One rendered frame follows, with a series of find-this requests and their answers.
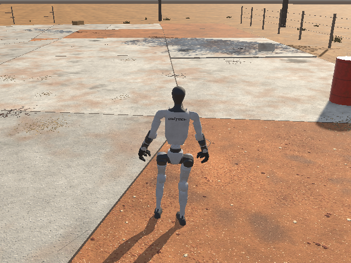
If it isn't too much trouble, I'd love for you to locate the right robot upper arm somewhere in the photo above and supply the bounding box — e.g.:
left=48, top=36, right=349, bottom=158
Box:
left=189, top=111, right=204, bottom=141

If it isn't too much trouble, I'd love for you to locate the robot left hand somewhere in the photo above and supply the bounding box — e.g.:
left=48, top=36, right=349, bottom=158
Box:
left=138, top=148, right=151, bottom=162

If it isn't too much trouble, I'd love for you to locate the left robot upper arm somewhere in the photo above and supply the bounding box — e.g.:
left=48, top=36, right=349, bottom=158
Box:
left=148, top=110, right=166, bottom=139

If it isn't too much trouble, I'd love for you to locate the right robot forearm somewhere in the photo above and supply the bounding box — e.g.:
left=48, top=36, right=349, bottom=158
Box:
left=198, top=133, right=208, bottom=153

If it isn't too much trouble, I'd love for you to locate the robot right hand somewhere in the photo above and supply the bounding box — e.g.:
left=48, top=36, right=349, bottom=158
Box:
left=197, top=151, right=209, bottom=163

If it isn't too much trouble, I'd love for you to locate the left robot forearm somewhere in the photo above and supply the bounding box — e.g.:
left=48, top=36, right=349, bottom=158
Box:
left=140, top=130, right=153, bottom=151

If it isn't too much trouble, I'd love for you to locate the robot head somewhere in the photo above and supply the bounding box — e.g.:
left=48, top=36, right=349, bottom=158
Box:
left=168, top=86, right=187, bottom=112

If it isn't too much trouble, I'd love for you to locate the robot left thigh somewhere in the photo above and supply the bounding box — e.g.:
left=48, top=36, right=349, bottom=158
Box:
left=156, top=152, right=168, bottom=184

